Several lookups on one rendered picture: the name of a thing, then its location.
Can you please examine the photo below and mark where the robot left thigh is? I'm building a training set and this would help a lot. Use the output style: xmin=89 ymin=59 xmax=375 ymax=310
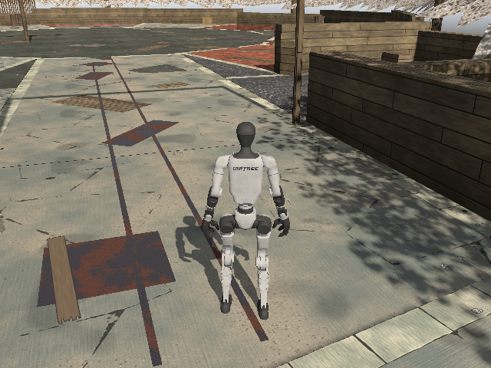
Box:
xmin=219 ymin=213 xmax=235 ymax=266

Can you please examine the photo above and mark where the left robot upper arm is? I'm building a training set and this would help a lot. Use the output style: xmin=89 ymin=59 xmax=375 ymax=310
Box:
xmin=210 ymin=155 xmax=230 ymax=198

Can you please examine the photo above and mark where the robot left forearm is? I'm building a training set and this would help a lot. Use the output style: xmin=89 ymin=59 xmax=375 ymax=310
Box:
xmin=203 ymin=186 xmax=218 ymax=222

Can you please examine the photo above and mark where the right robot upper arm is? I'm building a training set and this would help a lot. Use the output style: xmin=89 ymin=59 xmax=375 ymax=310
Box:
xmin=262 ymin=155 xmax=281 ymax=197

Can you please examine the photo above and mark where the robot right forearm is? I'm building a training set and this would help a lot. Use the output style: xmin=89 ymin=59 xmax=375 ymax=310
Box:
xmin=273 ymin=186 xmax=288 ymax=220

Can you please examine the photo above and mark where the robot left hand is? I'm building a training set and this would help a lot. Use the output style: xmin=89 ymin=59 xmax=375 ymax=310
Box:
xmin=201 ymin=219 xmax=219 ymax=239

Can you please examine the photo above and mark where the robot right hand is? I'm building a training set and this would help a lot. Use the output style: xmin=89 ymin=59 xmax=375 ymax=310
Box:
xmin=272 ymin=218 xmax=290 ymax=237

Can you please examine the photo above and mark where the robot left shin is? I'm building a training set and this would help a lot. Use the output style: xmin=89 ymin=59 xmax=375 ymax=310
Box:
xmin=221 ymin=252 xmax=232 ymax=303

